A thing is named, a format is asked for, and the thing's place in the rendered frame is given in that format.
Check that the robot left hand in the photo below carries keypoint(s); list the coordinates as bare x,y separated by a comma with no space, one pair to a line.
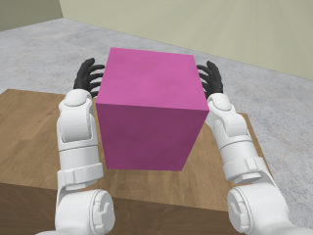
83,77

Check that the pedestal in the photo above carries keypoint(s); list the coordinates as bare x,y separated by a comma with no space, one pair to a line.
191,201

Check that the right robot forearm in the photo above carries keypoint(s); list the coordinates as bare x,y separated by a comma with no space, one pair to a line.
239,156

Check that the robot left upper arm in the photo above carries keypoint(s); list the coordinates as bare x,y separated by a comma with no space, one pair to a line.
84,213

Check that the robot right hand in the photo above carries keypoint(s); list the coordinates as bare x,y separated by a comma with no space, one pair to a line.
213,79

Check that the carton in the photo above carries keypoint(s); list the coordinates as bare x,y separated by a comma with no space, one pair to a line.
151,107

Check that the left robot forearm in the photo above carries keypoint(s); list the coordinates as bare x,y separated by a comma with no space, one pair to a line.
77,145

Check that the robot right upper arm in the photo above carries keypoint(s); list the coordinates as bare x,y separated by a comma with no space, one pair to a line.
260,209

